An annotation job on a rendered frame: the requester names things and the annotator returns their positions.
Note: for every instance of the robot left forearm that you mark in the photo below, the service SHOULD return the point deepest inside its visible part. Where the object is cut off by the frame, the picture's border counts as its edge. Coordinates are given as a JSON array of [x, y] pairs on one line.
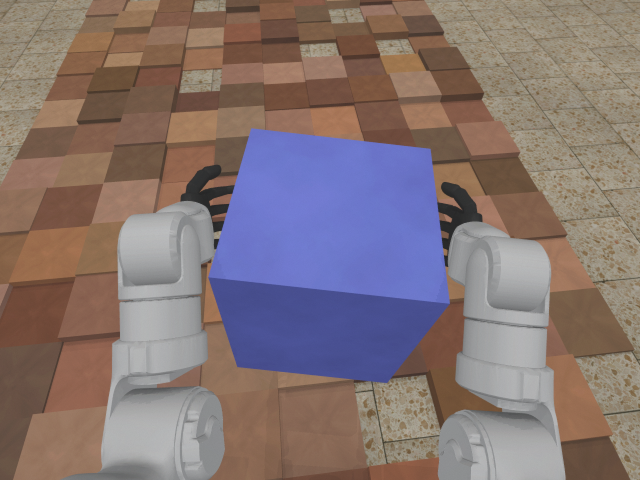
[[159, 269]]

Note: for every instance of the robot right forearm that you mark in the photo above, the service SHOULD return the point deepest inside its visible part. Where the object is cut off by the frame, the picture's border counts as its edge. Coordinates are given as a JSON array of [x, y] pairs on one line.
[[506, 302]]

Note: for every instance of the robot left hand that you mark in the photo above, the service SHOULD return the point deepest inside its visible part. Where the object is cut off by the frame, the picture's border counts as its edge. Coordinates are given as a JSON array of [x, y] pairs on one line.
[[193, 193]]

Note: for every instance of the right robot upper arm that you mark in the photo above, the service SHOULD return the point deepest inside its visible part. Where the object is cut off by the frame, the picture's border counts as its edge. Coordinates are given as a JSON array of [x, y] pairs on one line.
[[490, 445]]

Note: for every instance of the robot right hand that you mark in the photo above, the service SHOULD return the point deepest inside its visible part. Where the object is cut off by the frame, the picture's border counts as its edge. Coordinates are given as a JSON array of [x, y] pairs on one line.
[[467, 214]]

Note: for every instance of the left robot upper arm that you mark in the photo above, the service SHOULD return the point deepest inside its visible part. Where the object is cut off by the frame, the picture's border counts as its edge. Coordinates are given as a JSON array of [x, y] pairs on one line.
[[169, 433]]

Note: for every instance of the carton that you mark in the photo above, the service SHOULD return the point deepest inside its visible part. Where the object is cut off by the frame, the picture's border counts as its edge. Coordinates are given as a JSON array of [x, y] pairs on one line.
[[330, 261]]

